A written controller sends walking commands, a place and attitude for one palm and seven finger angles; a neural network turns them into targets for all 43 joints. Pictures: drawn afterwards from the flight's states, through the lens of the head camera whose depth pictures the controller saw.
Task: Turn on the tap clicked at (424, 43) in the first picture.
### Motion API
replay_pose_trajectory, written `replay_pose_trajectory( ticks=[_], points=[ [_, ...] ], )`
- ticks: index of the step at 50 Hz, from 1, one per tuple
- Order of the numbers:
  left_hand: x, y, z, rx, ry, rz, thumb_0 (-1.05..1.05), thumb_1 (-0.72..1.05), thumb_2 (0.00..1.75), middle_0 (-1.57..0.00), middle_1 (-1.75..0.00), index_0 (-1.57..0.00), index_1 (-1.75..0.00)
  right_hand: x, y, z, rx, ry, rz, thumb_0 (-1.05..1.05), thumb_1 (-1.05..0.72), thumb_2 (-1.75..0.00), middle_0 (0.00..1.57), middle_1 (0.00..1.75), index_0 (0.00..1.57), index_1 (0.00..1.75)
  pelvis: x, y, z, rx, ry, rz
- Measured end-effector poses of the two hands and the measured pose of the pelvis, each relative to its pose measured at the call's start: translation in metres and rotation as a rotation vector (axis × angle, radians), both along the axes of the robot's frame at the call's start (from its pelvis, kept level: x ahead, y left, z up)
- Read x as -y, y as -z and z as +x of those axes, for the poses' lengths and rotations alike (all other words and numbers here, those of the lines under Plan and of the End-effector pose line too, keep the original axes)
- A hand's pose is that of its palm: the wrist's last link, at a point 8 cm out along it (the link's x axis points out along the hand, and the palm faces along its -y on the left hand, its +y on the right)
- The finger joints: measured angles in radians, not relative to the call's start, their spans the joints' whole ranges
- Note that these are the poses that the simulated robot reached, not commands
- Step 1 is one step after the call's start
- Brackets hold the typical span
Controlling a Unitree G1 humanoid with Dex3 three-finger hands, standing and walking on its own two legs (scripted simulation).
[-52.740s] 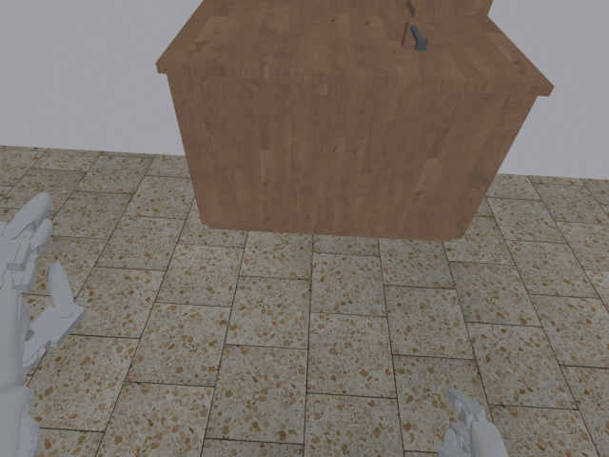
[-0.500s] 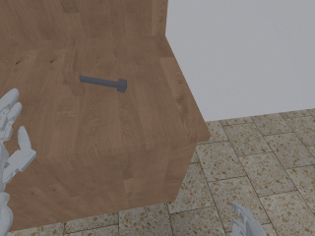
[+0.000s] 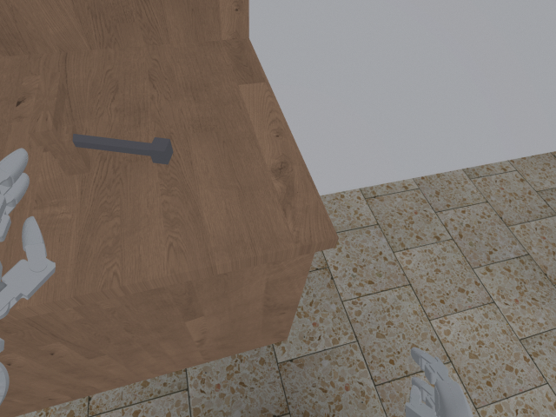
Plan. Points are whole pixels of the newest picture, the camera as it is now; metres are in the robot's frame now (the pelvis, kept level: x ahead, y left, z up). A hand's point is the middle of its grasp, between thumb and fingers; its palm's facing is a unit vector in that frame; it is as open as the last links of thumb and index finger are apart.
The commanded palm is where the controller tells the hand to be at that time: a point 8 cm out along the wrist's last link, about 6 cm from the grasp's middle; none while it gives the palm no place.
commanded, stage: come to a stop and stand still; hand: left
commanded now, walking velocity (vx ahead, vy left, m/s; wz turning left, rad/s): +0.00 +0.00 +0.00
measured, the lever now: (161, 150) +0.47 +0.22 +0.09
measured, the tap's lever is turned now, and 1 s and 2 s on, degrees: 68 68 68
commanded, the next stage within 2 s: look again from close up in 1.42 s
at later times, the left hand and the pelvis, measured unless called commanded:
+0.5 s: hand (1, 288) +0.20 +0.27 +0.17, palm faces +0.41 -0.86 -0.31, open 7.4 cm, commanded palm +0.14 +0.30 +0.18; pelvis -0.02 +0.03 +0.00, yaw +0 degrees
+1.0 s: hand (15, 260) +0.22 +0.26 +0.19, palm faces +0.39 -0.83 -0.40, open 7.4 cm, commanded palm +0.15 +0.29 +0.18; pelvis -0.02 +0.02 +0.00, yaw -2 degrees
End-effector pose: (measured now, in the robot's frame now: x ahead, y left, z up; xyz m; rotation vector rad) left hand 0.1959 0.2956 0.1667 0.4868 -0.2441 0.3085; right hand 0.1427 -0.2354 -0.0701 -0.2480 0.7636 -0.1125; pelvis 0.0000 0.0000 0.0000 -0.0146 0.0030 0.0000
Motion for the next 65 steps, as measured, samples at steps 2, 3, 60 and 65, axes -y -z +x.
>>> replay_pose_trajectory(
  ticks=[2,3,60,65],
  points=[
    [0.000,-0.013,-0.001,0.059,-0.004,0.013,0.02,0.89,0.89,-0.22,-0.30,-0.22,-0.31,0.005,-0.002,0.008,0.014,-0.008,-0.018,0.01,-0.90,-0.90,0.20,0.30,0.20,0.30,-0.002,0.000,0.002,-0.001,-0.002,-0.004],
    [0.002,-0.019,-0.001,0.085,0.000,0.018,0.02,0.89,0.89,-0.22,-0.30,-0.22,-0.31,0.006,-0.003,0.012,0.025,-0.009,-0.023,0.01,-0.90,-0.90,0.20,0.30,0.20,0.30,-0.003,0.000,0.003,-0.001,-0.002,-0.005],
    [0.006,0.003,-0.037,0.002,-0.028,-0.042,0.02,0.89,0.89,-0.22,-0.30,-0.22,-0.31,-0.011,0.001,-0.015,0.072,0.005,0.046,0.01,-0.90,-0.90,0.20,0.30,0.20,0.30,0.002,0.001,-0.026,0.038,0.022,0.026],
    [0.011,-0.012,-0.044,0.106,-0.057,-0.069,0.02,0.89,0.89,-0.21,-0.30,-0.22,-0.31,0.003,-0.007,-0.014,0.090,-0.025,-0.001,0.01,-0.90,-0.90,0.20,0.30,0.20,0.30,0.007,0.000,-0.029,0.046,0.018,0.018]
  ],
)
